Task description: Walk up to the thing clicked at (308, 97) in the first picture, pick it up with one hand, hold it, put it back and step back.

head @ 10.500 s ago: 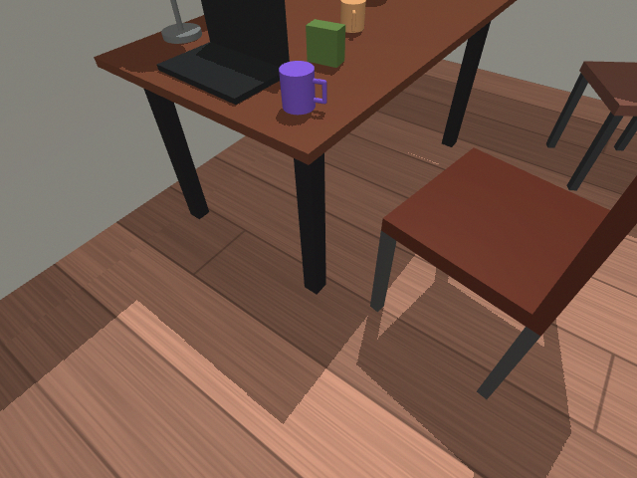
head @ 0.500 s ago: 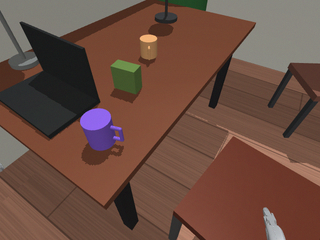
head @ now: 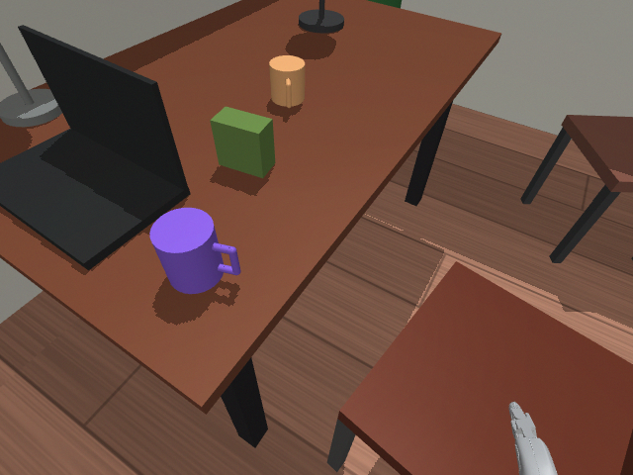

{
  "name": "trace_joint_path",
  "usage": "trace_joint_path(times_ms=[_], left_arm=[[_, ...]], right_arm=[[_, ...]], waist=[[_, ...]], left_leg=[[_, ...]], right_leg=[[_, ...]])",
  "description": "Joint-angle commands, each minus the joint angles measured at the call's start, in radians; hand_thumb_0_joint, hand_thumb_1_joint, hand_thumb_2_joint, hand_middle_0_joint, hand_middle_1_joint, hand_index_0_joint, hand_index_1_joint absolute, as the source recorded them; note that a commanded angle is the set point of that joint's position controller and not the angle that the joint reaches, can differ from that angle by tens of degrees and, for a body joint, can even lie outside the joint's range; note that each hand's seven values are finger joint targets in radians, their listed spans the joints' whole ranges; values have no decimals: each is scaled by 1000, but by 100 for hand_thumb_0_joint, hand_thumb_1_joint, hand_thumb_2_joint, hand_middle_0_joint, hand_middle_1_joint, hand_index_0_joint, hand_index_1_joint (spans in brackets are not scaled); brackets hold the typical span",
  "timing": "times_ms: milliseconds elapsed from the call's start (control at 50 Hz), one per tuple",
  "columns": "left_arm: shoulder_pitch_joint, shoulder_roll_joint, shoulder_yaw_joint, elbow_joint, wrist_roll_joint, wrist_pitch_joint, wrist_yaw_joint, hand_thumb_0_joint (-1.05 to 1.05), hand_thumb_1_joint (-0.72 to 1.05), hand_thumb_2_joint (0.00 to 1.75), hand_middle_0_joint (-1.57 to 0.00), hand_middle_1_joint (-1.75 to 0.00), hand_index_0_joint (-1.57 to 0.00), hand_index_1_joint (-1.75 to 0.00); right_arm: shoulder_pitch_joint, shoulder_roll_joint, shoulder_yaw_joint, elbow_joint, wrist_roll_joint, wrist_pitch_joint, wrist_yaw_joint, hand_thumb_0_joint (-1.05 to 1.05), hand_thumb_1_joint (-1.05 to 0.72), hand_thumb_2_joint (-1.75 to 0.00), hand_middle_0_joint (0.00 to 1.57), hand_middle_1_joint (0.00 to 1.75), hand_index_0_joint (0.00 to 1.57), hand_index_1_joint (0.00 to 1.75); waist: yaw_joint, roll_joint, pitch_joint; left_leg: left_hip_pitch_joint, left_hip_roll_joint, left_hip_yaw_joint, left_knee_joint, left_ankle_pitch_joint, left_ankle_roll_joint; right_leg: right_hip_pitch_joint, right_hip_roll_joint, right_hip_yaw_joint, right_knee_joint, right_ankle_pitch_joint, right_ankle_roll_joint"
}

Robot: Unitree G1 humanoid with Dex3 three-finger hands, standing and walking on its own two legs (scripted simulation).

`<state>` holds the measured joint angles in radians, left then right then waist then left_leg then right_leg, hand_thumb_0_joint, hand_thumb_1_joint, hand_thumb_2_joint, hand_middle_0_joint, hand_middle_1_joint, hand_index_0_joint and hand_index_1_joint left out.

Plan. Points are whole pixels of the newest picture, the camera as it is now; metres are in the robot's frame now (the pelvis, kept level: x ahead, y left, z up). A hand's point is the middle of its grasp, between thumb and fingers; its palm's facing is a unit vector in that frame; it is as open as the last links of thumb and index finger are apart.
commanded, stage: go down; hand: left
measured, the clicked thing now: (200, 253) +0.44 +0.18 +0.02
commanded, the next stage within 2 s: approach in 0.96 s
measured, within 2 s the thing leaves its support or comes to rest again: neither
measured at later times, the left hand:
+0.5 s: hand out of the picture +0.35 +0.40 +0.14, palm faces +0.23 -0.97 +0.01, open 17.7 cm
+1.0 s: hand out of the picture +0.35 +0.39 +0.15, palm faces +0.20 -0.98 +0.00, open 17.7 cm
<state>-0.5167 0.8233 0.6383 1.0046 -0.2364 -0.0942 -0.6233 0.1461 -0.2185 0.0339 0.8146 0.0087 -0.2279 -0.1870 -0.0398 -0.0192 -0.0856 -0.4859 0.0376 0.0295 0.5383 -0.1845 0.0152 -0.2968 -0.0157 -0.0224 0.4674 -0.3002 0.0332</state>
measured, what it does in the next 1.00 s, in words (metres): stands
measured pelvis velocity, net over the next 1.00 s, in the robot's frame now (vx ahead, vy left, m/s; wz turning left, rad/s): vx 0.00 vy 0.00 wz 0.00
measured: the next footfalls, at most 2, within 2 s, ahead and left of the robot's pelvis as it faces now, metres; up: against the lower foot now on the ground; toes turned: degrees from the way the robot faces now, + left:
none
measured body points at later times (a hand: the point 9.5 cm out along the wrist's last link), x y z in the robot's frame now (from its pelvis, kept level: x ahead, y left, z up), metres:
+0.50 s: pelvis +0.01 +0.00 +0.00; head +0.04 +0.03 +0.44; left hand +0.33 +0.45 +0.15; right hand +0.16 -0.26 -0.09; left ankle +0.05 +0.11 -0.73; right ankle -0.05 -0.15 -0.73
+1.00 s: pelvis +0.00 +0.00 -0.01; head +0.04 +0.02 +0.44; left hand +0.33 +0.44 +0.15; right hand +0.16 -0.26 -0.09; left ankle +0.05 +0.11 -0.73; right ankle -0.05 -0.15 -0.73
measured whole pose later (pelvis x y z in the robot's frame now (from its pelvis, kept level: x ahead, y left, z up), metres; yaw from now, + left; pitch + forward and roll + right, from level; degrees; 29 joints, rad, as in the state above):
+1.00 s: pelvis +0.00 +0.00 -0.01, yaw +0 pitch +9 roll -2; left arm -0.51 0.82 0.64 0.97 -0.24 -0.07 -0.62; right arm 0.18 -0.22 0.04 0.75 0.01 -0.22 -0.18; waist -0.04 -0.01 -0.10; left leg -0.54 0.04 0.02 0.60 -0.22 0.01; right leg -0.34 -0.01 -0.03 0.53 -0.34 0.03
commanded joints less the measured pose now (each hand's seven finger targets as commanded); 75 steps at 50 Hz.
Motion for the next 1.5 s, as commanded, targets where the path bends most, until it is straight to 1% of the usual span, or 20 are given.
trace_joint_path(times_ms=[0, 100, 140, 260, 360, 420, 480, 580, 640, 680, 720, 740, 820, 860, 1040, 1080, 1180, 1280, 1360, 1480], left_arm=[[-330, 414, 66, -189, -26, -62, 6, 0, -60, 6, -5, -6, -5, -6], [-347, 458, 81, -211, -15, -72, 9, 0, -61, 5, -5, -6, -5, -6], [-341, 415, 50, -204, -12, -65, 5, 0, -61, 6, -5, -6, -5, -6], [-286, 400, 47, -170, -25, -54, -4, 0, -61, 5, -5, -6, -6, -6], [-294, 481, 122, -239, -28, -65, 11, 0, -61, 4, -5, -6, -6, -6], [-340, 449, 102, -288, -26, -71, 8, 0, -59, 5, -5, -6, -6, -6], [-284, 366, 37, -207, -16, -54, 5, 0, -61, 4, -6, -6, -6, -6], [-311, 420, 74, -268, -28, -53, -4, 0, -61, 4, -5, -6, -6, -6], [-298, 380, 55, -253, -32, -49, -6, 0, -61, 3, -6, -7, -7, -7], [-270, 411, 78, -224, -30, -50, 1, 0, -61, 3, -6, -7, -7, -6], [-289, 430, 90, -259, -30, -60, 5, 0, -61, 4, -6, -7, -7, -6], [-297, 441, 96, -268, -27, -62, 5, 0, -61, 3, -6, -7, -7, -6], [-327, 404, 83, -307, -34, -61, 9, 0, -59, 3, -6, -6, -6, -6], [-304, 357, 39, -236, -32, -43, -1, 0, -61, 3, -5, -7, -6, -6], [-287, 467, 118, -230, -32, -39, 4, 0, -58, 11, -6, -11, -5, -12], [-312, 491, 125, -242, -23, -48, 2, 0, -52, 3, -5, -6, -5, -6], [-316, 296, -22, -131, -24, -50, -12, 0, -61, 4, -6, -6, -5, -7], [-395, 232, -78, -150, -24, -97, 9, 0, -61, 5, -5, -6, -5, -7], [-388, 205, -61, -167, -28, -151, 69, 0, -61, 4, -5, -7, -5, -7], [-348, 47, -121, -277, -37, -232, 153, 0, -61, 4, -7, -7, -7, -8]], right_arm=[[-66, -154, -41, -129, 0, -46, -8, 0, 52, -6, 5, 5, 5, 5], [-89, -167, -44, -174, 1, -51, -8, 0, 52, -6, 5, 5, 5, 5], [-69, -163, -48, -168, 1, -50, -8, 0, 52, -6, 5, 5, 5, 5], [-45, -163, -42, -140, 1, -47, -8, 0, 52, -6, 5, 5, 5, 5], [-20, -184, -70, -147, 3, -38, -11, 0, 52, -6, 5, 5, 5, 5], [-58, -158, -46, -191, 4, -46, -5, 0, 52, -6, 5, 5, 5, 5], [-82, -145, -41, -179, 7, -49, -5, 0, 51, -6, 5, 5, 5, 5], [-29, -187, -73, -177, 0, -45, -6, 0, 52, -6, 5, 5, 5, 5], [-21, -148, -40, -175, 5, -42, -3, 0, 51, -6, 5, 5, 5, 5], [-7, -187, -74, -159, 4, -42, -11, 0, 51, -6, 5, 5, 5, 5], [-13, -156, -40, -183, 6, -43, -3, 0, 52, -6, 5, 5, 5, 5], [-9, -169, -57, -187, 4, -43, -6, 0, 52, -6, 5, 5, 5, 5], [-41, -153, -46, -205, 5, -48, -1, 0, 51, -6, 5, 5, 5, 5], [-57, -163, -50, -206, 6, -49, -3, 0, 51, -6, 5, 5, 5, 5], [13, -198, -78, -179, 6, -37, -13, 0, 52, -5, 5, 5, 5, 5], [4, -174, -59, -192, 7, -38, -7, 0, 53, -5, 5, 5, 5, 5], [-58, -120, -3, -211, 7, -48, -1, 0, 54, -5, 5, 5, 5, 5], [-31, -170, -44, -223, -8, -52, 6, 0, 56, -5, 5, 5, 5, 5], [56, -211, -85, -270, -13, -45, 24, 0, 55, -5, 5, 5, 5, 5], [80, -182, -95, -370, -9, -21, 74, 0, 54, -5, 5, 5, 5, 5]], waist=[[16, 205, -285], [24, 206, -304], [10, 218, -317], [13, 191, -303], [31, 207, -336], [26, 208, -346], [10, 185, -276], [11, 228, -351], [12, 201, -312], [8, 172, -281], [24, 197, -273], [22, 212, -280], [21, 234, -320], [8, 196, -301], [26, 171, -284], [28, 195, -287], [-17, 141, -244], [-50, 179, -292], [-68, 176, -326], [-50, 204, -414]], left_leg=[[388, -9, -47, -30, 169, 2], [362, -16, -39, -16, 145, 5], [389, -13, -43, -15, 158, 4], [380, -8, -48, 7, 234, 10], [379, -19, -41, 17, 251, 11], [398, -13, -46, 21, 265, 11], [366, -11, -46, 12, 203, 11], [413, -7, -51, 22, 234, 5], [404, -5, -57, 15, 241, 7], [371, -12, -49, 20, 217, 12], [345, -17, -44, 15, 188, 8], [350, -19, -41, 15, 170, 7], [386, -11, -48, 16, 186, 4], [379, -7, -53, 16, 183, 10], [335, -22, -45, 20, 166, 12], [335, -20, -45, 22, 176, 11], [303, -20, -41, 38, 150, 25], [339, -6, -55, 58, 98, 13], [353, 16, -79, 91, 102, 3], [351, 20, -77, 169, 213, -1]], right_leg=[[-147, 37, -32, -64, 154, -45], [-137, 32, -22, -61, 142, -43], [-159, 35, -23, -55, 149, -45], [-170, 40, -30, -39, 196, -40], [-138, 34, -27, -32, 217, -35], [-145, 34, -28, -30, 220, -36], [-185, 35, -25, -31, 173, -37], [-175, 36, -33, -24, 187, -40], [-179, 40, -38, -24, 185, -41], [-183, 37, -32, -27, 182, -35], [-174, 34, -30, -24, 165, -38], [-181, 32, -27, -25, 151, -39], [-180, 34, -29, -19, 156, -43], [-189, 34, -28, -25, 154, -39], [-161, 31, -25, -23, 152, -35], [-173, 31, -24, -17, 156, -37], [-233, 30, -19, 1, 146, -32], [-317, 35, -29, 31, 89, -40], [-360, 47, -42, 69, 66, -41], [-379, 41, -37, 130, 116, -42]])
